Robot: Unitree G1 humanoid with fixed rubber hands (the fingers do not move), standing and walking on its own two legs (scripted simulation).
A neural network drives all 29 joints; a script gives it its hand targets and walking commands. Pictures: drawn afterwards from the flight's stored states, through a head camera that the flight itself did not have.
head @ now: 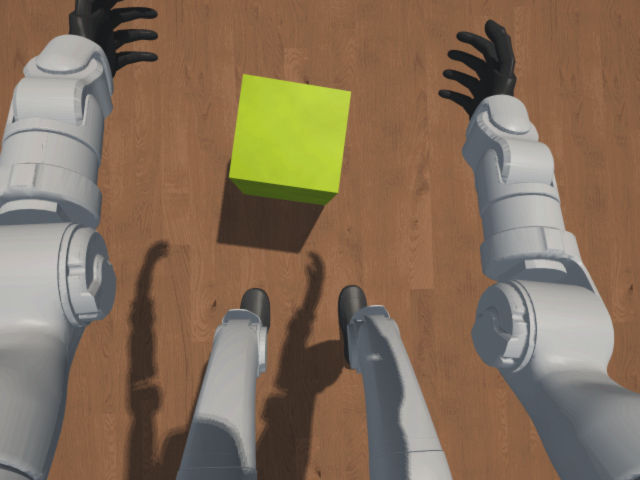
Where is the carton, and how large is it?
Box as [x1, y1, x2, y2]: [229, 74, 350, 204]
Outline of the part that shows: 243,74 229,177 239,189 246,194 325,204 337,193 350,91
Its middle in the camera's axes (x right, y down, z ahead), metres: -0.06 -0.19 +0.86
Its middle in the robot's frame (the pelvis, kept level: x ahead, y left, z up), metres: +0.56 +0.01 -0.54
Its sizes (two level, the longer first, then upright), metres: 0.210 0.200 0.250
